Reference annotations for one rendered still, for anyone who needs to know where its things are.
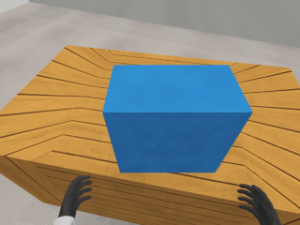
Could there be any carton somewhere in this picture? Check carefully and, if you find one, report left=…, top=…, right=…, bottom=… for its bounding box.
left=102, top=65, right=253, bottom=173

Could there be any left robot hand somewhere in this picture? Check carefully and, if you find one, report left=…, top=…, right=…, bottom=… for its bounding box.
left=58, top=175, right=92, bottom=218

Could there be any pedestal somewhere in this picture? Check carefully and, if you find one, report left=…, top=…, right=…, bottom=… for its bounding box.
left=0, top=45, right=300, bottom=225

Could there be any left robot forearm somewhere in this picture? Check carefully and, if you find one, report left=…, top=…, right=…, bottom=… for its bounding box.
left=52, top=216, right=77, bottom=225

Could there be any right robot hand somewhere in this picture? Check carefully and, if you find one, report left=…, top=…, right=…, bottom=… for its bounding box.
left=237, top=184, right=281, bottom=225

